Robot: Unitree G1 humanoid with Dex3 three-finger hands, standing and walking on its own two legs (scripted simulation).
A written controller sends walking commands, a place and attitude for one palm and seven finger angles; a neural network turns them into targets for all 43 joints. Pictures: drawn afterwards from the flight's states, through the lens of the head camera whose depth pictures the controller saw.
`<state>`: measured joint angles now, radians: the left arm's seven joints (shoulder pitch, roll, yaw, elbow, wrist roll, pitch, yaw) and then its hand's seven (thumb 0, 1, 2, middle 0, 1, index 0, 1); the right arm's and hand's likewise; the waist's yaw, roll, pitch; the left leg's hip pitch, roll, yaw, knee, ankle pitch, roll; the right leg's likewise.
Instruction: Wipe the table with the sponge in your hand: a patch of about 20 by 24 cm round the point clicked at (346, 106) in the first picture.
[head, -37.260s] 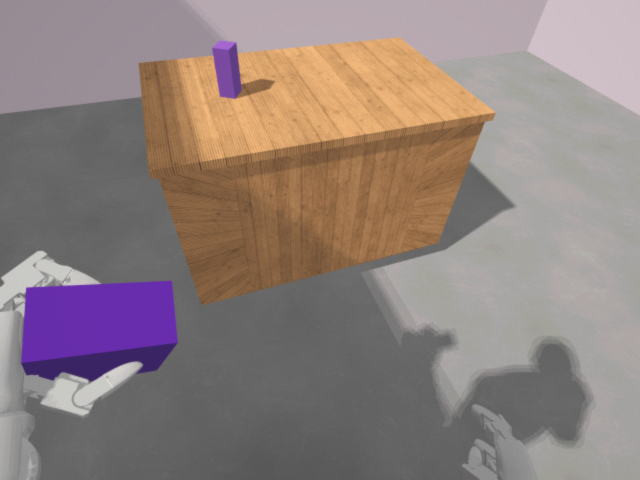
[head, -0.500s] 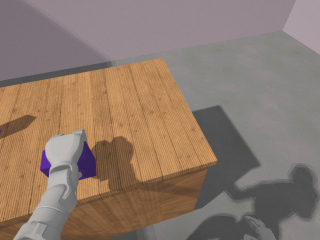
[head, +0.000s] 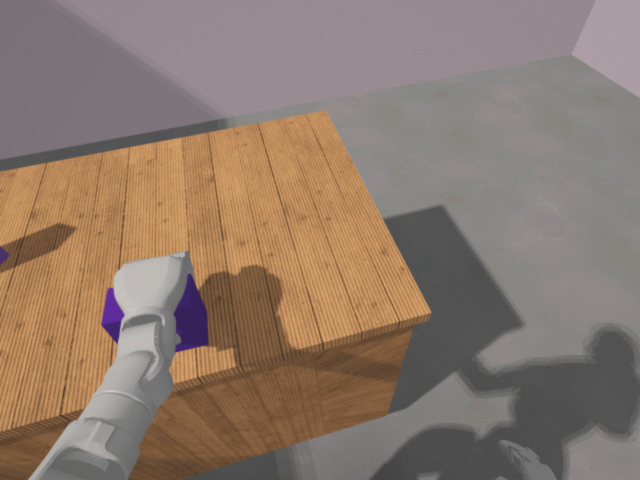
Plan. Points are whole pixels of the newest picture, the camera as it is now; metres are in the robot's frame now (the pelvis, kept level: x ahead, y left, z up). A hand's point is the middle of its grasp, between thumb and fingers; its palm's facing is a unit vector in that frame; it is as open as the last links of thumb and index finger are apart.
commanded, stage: slide across to the third lane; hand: left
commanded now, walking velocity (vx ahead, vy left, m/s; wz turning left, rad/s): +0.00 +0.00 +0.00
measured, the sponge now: (164, 324) +0.32 +0.28 -0.04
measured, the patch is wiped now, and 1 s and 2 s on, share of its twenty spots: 0.80 0.80 0.90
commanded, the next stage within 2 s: wipe forward along the third lane in 0.74 s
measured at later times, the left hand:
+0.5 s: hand (201, 291) +0.36 +0.22 +0.01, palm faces -0.06 +0.00 -1.00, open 9.9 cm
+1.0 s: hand (204, 290) +0.36 +0.21 +0.00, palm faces -0.09 +0.00 -1.00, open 9.9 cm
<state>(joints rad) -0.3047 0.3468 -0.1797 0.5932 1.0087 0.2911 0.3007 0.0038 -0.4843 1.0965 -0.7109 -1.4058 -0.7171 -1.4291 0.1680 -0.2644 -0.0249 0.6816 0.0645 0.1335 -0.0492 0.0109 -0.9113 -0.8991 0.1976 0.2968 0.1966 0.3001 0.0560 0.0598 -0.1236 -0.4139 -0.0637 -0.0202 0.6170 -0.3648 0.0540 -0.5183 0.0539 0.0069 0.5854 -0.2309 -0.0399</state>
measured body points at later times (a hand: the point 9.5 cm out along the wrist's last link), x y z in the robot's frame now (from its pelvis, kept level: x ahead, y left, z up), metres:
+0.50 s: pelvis +0.00 -0.01 +0.00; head +0.03 -0.03 +0.45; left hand +0.36 +0.21 +0.06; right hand +0.17 -0.24 -0.12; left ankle -0.04 +0.08 -0.73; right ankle +0.03 -0.10 -0.73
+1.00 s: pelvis +0.00 -0.01 +0.00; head +0.03 -0.03 +0.45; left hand +0.36 +0.21 +0.06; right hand +0.17 -0.25 -0.12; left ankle -0.04 +0.08 -0.73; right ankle +0.03 -0.10 -0.73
